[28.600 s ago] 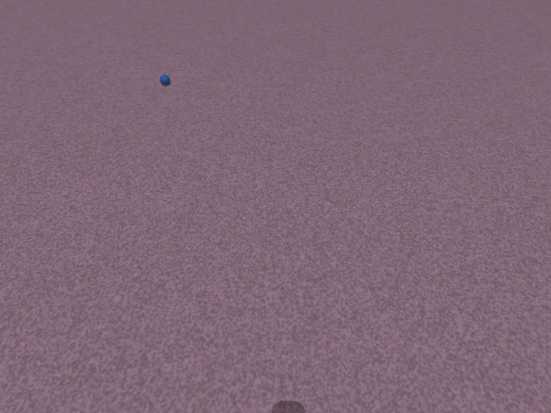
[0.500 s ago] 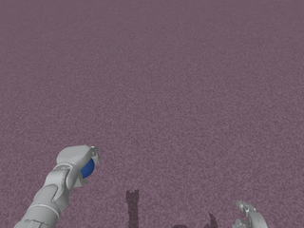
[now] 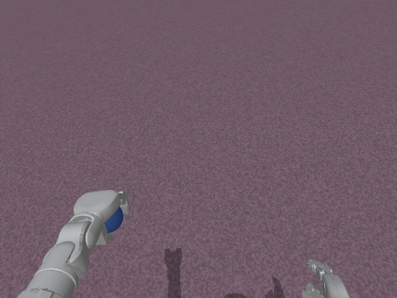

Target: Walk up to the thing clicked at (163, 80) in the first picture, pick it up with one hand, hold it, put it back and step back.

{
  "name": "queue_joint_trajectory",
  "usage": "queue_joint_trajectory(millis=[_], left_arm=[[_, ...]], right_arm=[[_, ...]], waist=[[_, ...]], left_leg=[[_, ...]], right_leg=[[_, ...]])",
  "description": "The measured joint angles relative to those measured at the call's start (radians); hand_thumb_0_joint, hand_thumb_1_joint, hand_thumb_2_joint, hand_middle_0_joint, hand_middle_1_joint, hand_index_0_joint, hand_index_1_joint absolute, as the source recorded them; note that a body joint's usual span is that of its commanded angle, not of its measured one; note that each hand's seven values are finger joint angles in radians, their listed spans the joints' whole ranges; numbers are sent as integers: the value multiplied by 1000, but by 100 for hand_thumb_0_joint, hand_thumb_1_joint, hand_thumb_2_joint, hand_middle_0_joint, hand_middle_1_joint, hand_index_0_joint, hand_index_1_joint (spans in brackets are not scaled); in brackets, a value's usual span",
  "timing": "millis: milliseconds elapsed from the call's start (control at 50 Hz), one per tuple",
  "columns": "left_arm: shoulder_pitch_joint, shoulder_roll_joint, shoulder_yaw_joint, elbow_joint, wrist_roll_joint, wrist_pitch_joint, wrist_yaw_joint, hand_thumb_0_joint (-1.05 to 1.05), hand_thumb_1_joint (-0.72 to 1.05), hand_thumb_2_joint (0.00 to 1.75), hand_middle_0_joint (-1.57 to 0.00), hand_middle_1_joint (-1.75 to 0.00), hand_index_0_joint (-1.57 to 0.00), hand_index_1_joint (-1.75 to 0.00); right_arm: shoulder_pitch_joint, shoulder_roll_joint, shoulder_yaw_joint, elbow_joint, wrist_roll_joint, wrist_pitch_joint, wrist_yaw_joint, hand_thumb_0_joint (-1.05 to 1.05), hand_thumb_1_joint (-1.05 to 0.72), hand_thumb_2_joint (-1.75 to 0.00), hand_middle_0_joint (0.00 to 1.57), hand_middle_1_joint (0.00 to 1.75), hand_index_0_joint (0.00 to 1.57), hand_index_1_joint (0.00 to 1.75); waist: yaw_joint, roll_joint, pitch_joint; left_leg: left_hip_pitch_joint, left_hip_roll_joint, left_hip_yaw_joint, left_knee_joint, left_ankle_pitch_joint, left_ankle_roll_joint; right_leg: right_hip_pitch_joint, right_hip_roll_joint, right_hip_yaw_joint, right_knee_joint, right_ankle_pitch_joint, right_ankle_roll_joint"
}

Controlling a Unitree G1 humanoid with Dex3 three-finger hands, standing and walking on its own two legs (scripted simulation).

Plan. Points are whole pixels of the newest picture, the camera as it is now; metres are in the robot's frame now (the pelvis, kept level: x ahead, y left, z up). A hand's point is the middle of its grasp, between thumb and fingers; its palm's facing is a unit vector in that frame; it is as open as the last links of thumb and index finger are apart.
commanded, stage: hold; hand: left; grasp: from above
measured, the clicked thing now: (107, 217) +0.31 +0.23 -0.04
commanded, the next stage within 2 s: crouch in 0.10 s
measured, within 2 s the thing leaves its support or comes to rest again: neither
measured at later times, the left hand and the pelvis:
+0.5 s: hand (108, 234) +0.28 +0.23 -0.08, palm faces -0.46 -0.05 -0.89, open 8.5 cm; pelvis +0.00 +0.00 -0.01, yaw +1 degrees
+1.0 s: hand (131, 248) +0.33 +0.25 -0.31, palm faces -0.42 +0.02 -0.91, open 8.4 cm; pelvis -0.04 +0.01 -0.18, yaw +1 degrees
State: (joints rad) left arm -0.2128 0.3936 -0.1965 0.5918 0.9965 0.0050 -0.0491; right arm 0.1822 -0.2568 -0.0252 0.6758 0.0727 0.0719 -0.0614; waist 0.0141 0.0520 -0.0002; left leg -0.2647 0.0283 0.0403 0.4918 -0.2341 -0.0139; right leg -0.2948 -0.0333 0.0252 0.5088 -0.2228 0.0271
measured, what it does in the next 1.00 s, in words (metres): lowers itself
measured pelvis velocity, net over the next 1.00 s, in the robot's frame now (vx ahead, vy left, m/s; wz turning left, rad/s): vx -0.04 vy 0.01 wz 0.01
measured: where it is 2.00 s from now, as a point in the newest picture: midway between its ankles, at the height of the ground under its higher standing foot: outside the picture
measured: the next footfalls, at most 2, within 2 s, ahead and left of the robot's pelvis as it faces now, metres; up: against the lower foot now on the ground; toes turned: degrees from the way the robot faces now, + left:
none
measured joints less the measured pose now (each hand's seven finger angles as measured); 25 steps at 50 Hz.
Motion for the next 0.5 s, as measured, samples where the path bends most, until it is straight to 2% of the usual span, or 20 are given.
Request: queue_joint_trajectory(millis=[160, 300, 400, 500], left_arm=[[5, 0, 2, 1, -5, -2, -1, 0, 11, 74, -62, -76, -69, -74], [15, -6, 5, 1, 5, -7, 16, 0, 12, 71, -62, -77, -69, -74], [14, -15, 13, 46, 24, -17, 62, 0, 14, 69, -61, -77, -69, -74], [-14, -28, 16, 147, 61, -38, 147, 0, 14, 67, -62, -76, -69, -73]], right_arm=[[5, 2, 0, -4, 1, 3, -2, 1, -91, -90, 20, 30, 20, 30], [6, 3, -2, -2, 1, 5, -1, 1, -91, -91, 20, 30, 20, 30], [1, 7, -4, 1, -4, 5, 3, 1, -90, -90, 20, 30, 20, 30], [-1, 9, -11, 10, -18, 4, 15, 1, -90, -90, 20, 30, 20, 30]], waist=[[-4, 0, 2], [-2, 0, 2], [-11, -7, 2], [-20, -23, -5]], left_leg=[[4, 0, 2, -6, 1, 1], [1, -1, 2, -6, -1, 1], [-21, -3, -3, 11, -8, 2], [-95, -4, -12, 70, -28, 1]], right_leg=[[3, 0, 2, -7, 3, 1], [1, 0, 2, -7, 0, 1], [-18, -3, -3, 9, -8, 2], [-87, -5, -9, 63, -28, 2]])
